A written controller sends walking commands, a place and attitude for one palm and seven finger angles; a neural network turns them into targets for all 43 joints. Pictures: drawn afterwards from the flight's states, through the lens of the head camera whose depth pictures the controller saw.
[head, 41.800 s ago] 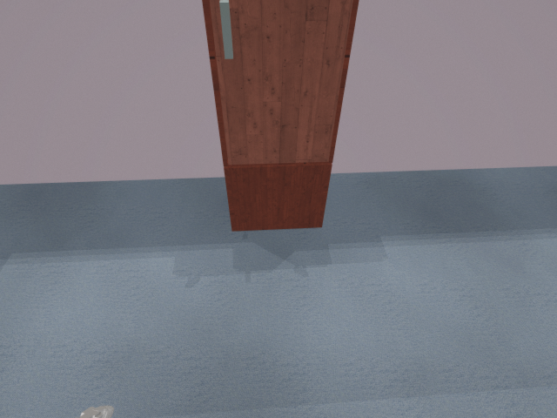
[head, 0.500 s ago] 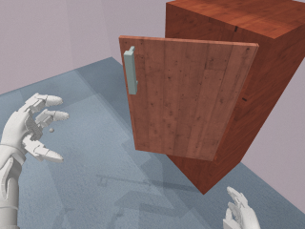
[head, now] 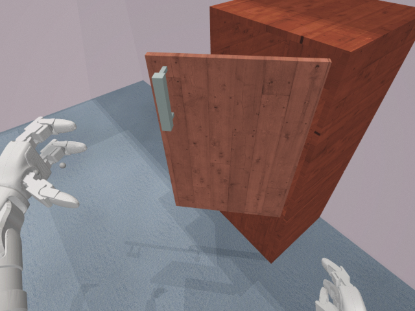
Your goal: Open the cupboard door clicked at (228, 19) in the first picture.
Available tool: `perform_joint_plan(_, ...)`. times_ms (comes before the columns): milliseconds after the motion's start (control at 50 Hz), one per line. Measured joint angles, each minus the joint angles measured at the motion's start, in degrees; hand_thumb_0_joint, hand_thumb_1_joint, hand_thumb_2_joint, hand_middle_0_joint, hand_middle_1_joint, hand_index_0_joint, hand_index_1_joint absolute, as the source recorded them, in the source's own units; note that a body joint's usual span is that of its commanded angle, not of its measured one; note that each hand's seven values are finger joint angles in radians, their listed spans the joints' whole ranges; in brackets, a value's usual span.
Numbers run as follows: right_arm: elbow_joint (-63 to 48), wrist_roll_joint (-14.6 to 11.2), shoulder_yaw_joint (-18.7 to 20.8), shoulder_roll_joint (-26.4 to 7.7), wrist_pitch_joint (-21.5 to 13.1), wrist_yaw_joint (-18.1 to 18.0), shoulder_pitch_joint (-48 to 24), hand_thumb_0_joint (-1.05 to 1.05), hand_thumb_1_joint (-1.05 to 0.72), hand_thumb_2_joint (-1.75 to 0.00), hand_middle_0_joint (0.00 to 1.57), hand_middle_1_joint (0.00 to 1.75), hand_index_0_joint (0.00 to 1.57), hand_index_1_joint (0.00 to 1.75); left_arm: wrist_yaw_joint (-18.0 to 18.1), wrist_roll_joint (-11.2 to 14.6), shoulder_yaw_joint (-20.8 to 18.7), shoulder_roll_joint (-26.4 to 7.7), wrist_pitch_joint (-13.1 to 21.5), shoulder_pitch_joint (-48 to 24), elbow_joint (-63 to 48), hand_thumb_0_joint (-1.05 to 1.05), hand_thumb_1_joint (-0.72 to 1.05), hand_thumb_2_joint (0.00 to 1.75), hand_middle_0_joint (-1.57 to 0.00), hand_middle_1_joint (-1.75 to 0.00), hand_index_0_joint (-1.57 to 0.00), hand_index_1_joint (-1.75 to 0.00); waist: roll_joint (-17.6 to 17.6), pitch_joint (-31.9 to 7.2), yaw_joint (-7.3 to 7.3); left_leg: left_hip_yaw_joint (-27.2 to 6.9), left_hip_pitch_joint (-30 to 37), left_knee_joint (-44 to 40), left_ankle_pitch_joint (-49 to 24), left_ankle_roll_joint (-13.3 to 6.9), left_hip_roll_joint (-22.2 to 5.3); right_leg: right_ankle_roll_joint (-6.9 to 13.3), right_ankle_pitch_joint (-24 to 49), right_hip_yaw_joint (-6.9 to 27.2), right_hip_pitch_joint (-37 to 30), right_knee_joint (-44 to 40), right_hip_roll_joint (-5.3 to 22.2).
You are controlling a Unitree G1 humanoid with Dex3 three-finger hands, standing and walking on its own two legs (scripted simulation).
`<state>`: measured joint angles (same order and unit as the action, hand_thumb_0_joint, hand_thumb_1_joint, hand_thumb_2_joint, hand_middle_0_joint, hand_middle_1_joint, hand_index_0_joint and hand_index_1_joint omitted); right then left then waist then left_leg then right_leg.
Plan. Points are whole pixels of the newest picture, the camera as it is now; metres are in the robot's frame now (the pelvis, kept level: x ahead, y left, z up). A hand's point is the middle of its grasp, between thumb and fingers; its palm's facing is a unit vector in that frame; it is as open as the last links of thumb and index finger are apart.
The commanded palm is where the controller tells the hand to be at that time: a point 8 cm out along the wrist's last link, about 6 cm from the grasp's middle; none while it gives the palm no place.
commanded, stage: raise the hand with hooked fingers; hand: left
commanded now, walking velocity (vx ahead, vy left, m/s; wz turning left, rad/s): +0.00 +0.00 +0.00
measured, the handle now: (165, 99) +0.53 +0.15 +0.15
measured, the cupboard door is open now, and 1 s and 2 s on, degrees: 43 43 43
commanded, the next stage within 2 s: move the hooked fingers beside the handle in 0.14 s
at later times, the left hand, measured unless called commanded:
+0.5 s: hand (73, 157) +0.31 +0.27 +0.17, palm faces +0.00 -1.00 -0.05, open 14.0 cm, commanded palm +0.29 +0.31 +0.18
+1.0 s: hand (99, 133) +0.38 +0.24 +0.17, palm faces -0.01 -1.00 -0.03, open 14.0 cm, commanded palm +0.36 +0.30 +0.17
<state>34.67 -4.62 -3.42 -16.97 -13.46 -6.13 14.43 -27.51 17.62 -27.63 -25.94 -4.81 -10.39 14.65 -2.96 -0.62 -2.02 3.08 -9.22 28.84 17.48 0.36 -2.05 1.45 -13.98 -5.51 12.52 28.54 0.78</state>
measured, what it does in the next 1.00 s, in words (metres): stands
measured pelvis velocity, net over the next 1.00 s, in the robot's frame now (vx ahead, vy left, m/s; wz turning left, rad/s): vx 0.00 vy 0.01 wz -0.01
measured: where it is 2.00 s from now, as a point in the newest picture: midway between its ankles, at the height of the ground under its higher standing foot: outside the picture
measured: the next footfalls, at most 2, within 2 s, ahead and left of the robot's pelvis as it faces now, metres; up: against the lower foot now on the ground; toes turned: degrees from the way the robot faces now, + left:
none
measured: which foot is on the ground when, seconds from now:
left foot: down 0.00-1.00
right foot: down 0.00-1.00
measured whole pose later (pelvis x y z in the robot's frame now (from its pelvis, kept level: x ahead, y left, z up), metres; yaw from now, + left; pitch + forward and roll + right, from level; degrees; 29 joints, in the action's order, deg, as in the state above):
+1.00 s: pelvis +0.00 +0.01 +0.00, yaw +0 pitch +1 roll +0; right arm 37.7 -4.3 -3.8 -16.8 -11.6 -6.8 16.4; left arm -23.2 13.6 -21.9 -25.6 -1.7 -29.0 33.5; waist -2.3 -0.6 0.3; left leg 3.6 -11.9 27.6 16.3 -0.3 -1.2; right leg 0.9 -12.8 -4.8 15.5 27.7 1.5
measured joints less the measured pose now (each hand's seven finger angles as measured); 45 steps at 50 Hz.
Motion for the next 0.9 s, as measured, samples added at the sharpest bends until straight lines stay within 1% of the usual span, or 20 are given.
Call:
perform_joint_plan(60, 0.3, 0.0, -0.4, 0.4, -0.1, -0.3, -0.3, 0.01, -0.90, -0.90, 0.20, 0.30, 0.21, 0.30, -0.2, 0.2, 0.1, -0.5, 0.2, -0.8, 0.7, -0.01, -0.50, 0.30, -0.30, -1.20, -0.30, -1.20, -0.1, 0.0, -0.16, -0.2, 0.3, -0.3, -0.2, 0.0, 0.1, 0.0, 0.2, -0.2, -0.4, -0.3, 0.1)
perform_joint_plan(140, 0.4, -0.2, -1.0, 0.8, 0.0, -0.4, -0.8, 0.01, -0.90, -0.90, 0.20, 0.30, 0.21, 0.30, -1.1, 0.3, 0.4, -1.7, -0.8, -1.9, 3.1, -0.01, -0.50, 0.30, -0.30, -1.20, -0.30, -1.20, -0.4, -0.1, -0.20, -0.2, -0.1, -0.1, -0.4, -0.1, 0.2, -0.1, 0.4, -0.2, -0.1, -0.3, 0.2)
perform_joint_plan(220, 0.3, -0.2, -1.2, 0.8, 0.1, -0.3, -1.0, 0.01, -0.90, -0.90, 0.20, 0.30, 0.21, 0.30, -1.6, 0.3, 0.9, -1.7, -1.6, -1.8, 3.9, -0.01, -0.50, 0.30, -0.30, -1.20, -0.30, -1.20, -0.7, -0.1, -0.13, -0.2, -0.5, 0.1, -0.5, -0.2, 0.4, -0.2, 0.4, -0.2, 0.3, 0.0, 0.4)
perform_joint_plan(300, 0.4, 0.0, -1.3, 0.9, 0.0, -0.2, -0.6, 0.01, -0.90, -0.90, 0.20, 0.30, 0.21, 0.30, -1.7, 0.4, 0.9, -0.9, -0.4, -1.4, 3.2, -0.01, -0.50, 0.30, -0.30, -1.20, -0.30, -1.20, -0.4, -0.1, -0.28, -0.2, -0.4, 0.3, -0.4, -0.4, 0.5, -0.3, 0.5, -0.1, 0.2, 0.0, 0.5)
perform_joint_plan(380, 1.0, -0.1, -1.3, 1.0, -0.4, -0.6, -0.3, 0.01, -0.90, -0.90, 0.20, 0.30, 0.21, 0.30, -0.5, 0.0, 2.4, 0.1, 0.7, -3.6, 3.6, -0.01, -0.50, 0.30, -0.30, -1.20, -0.30, -1.20, -0.2, 0.1, -0.57, -0.4, -0.2, 0.3, -0.5, -0.5, 0.7, -0.5, 0.7, -0.3, -0.3, -0.3, 0.7)
perform_joint_plan(440, 1.4, -0.1, -1.4, 1.0, -0.5, -0.8, -0.4, 0.01, -0.90, -0.90, 0.20, 0.30, 0.21, 0.30, 0.3, -0.7, 3.8, 0.3, 0.6, -5.8, 5.3, -0.01, -0.50, 0.30, -0.30, -1.20, -0.30, -1.20, -0.2, 0.2, -0.33, -0.5, -0.3, 0.1, -0.7, -0.6, 0.9, -0.6, 0.8, -0.4, -0.2, -0.4, 0.9)
perform_joint_plan(560, 1.5, -0.1, -1.4, 1.0, -0.4, -0.9, -0.4, 0.01, -0.90, -0.90, 0.20, 0.30, 0.21, 0.30, 2.0, -2.3, 6.1, 0.5, -0.2, -10.1, 9.0, -0.01, -0.50, 0.30, -0.30, -1.20, -0.30, -1.20, 0.0, 0.7, 0.71, -0.1, -1.0, -0.4, -1.2, -0.9, 1.2, -0.7, 1.3, 0.0, 0.8, -0.5, 1.1)
perform_joint_plan(660, 1.9, 0.3, -1.4, 1.2, 0.0, -0.5, 0.3, 0.01, -0.90, -0.90, 0.20, 0.30, 0.21, 0.30, 3.1, -2.4, 5.9, 1.5, 1.1, -11.9, 10.1, -0.01, -0.50, 0.30, -0.30, -1.20, -0.30, -1.20, 0.2, 0.1, 1.50, 0.5, -1.1, -1.1, -1.4, -0.9, 1.2, -0.8, 1.4, 0.6, 1.3, -0.7, 1.1)
perform_joint_plan(740, 2.0, 0.3, -1.1, 1.1, 0.5, -0.1, 1.0, 0.01, -0.90, -0.90, 0.20, 0.30, 0.21, 0.30, 3.8, -2.8, 5.1, 1.1, 1.1, -13.0, 12.2, -0.01, -0.50, 0.30, -0.30, -1.20, -0.30, -1.20, 0.3, -0.4, 1.98, 0.9, -1.1, -1.5, -1.3, -0.9, 1.1, -0.8, 1.3, 1.0, 1.6, -0.8, 0.9)
perform_joint_plan(840, 2.0, 0.1, -0.6, 0.5, 1.4, -0.1, 1.6, 0.01, -0.90, -0.90, 0.20, 0.30, 0.21, 0.30, 4.3, -3.7, 5.6, 0.4, 0.2, -14.4, 14.9, -0.01, -0.50, 0.30, -0.30, -1.20, -0.30, -1.20, 0.2, 0.1, 2.05, 0.8, -1.7, -1.4, -1.3, -0.8, 1.0, -0.7, 1.2, 1.0, 2.3, -0.7, 0.9)
perform_joint_plan(900, 2.3, 0.2, -0.4, 0.2, 1.6, -0.4, 1.9, 0.01, -0.90, -0.90, 0.20, 0.30, 0.21, 0.30, 4.5, -4.0, 6.0, 0.7, 1.0, -15.4, 15.6, -0.01, -0.50, 0.30, -0.30, -1.20, -0.30, -1.20, 0.2, 0.4, 1.99, 0.7, -2.2, -1.4, -1.3, -0.8, 1.0, -0.7, 1.3, 0.9, 2.6, -0.8, 0.8)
